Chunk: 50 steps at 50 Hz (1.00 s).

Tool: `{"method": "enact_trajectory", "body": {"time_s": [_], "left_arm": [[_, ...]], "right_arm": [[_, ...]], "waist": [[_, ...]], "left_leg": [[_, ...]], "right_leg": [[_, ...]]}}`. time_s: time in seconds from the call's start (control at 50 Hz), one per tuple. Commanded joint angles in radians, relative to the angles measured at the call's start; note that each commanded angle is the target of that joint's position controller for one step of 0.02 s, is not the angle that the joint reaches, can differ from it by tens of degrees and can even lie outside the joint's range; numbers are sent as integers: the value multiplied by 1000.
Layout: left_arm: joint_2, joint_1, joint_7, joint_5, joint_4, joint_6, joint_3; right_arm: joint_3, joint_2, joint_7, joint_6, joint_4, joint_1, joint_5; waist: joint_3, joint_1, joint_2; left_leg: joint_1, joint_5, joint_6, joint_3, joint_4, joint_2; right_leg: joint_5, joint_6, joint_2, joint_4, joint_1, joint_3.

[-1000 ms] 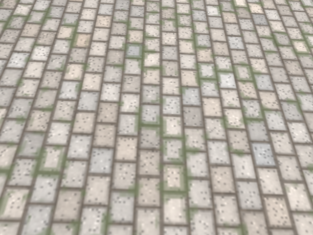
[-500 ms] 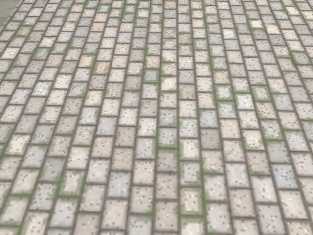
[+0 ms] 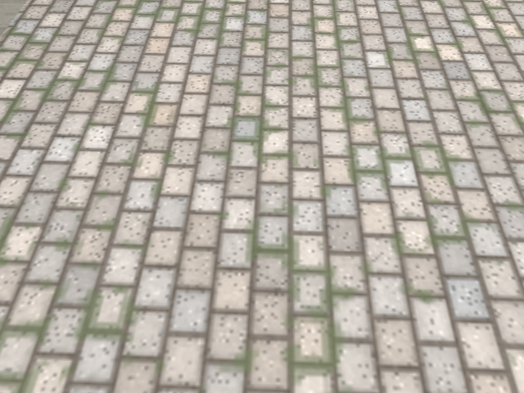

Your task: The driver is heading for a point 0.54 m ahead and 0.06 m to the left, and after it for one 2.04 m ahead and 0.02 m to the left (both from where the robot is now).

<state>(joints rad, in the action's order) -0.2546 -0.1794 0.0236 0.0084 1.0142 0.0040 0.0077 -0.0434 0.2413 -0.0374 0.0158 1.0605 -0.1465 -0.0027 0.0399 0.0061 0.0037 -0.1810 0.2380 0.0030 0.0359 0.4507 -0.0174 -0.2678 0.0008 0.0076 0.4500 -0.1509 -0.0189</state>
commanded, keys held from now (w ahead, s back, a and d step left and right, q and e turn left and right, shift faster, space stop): no key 0.80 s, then w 0.20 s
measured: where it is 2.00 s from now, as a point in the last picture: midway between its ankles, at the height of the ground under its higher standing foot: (265, 373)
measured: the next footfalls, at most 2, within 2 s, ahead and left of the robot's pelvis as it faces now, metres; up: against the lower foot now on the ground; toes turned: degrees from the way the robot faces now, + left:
right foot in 1.54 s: +0.46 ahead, -0.10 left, +0.00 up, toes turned -3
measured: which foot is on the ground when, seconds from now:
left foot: down 0.00-1.00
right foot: down 0.00-1.00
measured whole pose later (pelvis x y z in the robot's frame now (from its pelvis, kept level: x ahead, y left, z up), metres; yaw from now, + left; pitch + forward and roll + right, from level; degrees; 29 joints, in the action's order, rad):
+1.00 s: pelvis +0.03 +0.00 +0.00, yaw +0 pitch +0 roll +0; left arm -0.23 -0.37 0.04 -0.02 1.07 0.03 0.03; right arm -0.02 0.21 -0.02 -0.04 1.14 -0.26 0.02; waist -0.02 0.01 0.02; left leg -0.30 0.46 0.06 -0.03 0.74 0.00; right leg -0.34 0.03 0.00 0.49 -0.16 -0.01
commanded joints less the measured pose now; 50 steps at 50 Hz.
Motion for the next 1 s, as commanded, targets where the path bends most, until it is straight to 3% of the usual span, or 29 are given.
{"method": "enact_trajectory", "body": {"time_s": [0.02, 0.36, 0.8, 0.84, 0.88, 0.92, 0.94, 0.98, 1.0], "left_arm": [[-112, -12, 5, 0, -26, 8, 18], [-90, -83, 11, -2, 14, 10, 8], [-54, -155, 13, -5, 38, 12, 7], [-57, -179, 18, -11, 52, 7, 12], [-102, -182, 24, -23, 38, 7, 28], [-154, -245, 22, -33, 43, 23, 50], [-168, -252, 21, -34, 41, 31, 59], [-153, -212, 15, -26, 16, 47, 60], [-147, -179, 11, -35, -1, 51, 60]], "right_arm": [[-17, 116, -3, -8, -14, 7, 0], [-4, 97, -5, -7, 54, -15, 2], [9, 69, -11, -9, 75, -77, 3], [10, 55, -13, -7, 86, -104, 8], [6, 63, -13, -17, 67, -89, 12], [14, 24, 0, -50, 32, -47, 13], [14, 22, 9, -66, 20, -32, 16], [10, 29, 25, -88, 2, -26, 29], [9, 31, 29, -97, -2, -38, 34]], "waist": [[-28, -1, 1], [-13, -4, -4], [3, -5, -2], [-6, -4, 14], [68, 6, 58], [103, 31, 160], [124, 35, 176], [136, 12, 150], [130, -7, 136]], "left_leg": [[34, -178, 24, 40, -59, 43], [15, -156, 18, 26, -62, 38], [-5, -141, 12, 14, -57, 36], [-20, 91, 18, -26, -27, -2], [-146, 334, 37, -53, 56, -28], [-267, 245, 40, -87, 233, -20], [-291, 197, 49, -64, 323, 20], [-342, 269, 74, -30, 373, 67], [-305, 272, 86, -29, 287, 78]], "right_leg": [[133, 13, 38, -83, -46, 37], [120, 17, 29, -84, -56, 35], [120, 25, 22, -83, -66, 37], [-146, 41, 8, -97, -69, 36], [-467, 99, 63, -143, -120, 131], [-608, 194, 234, -263, -83, 370], [-593, 241, 313, -309, -101, 475], [-497, 248, 342, -316, -87, 490], [-433, 220, 318, -299, -88, 432]]}}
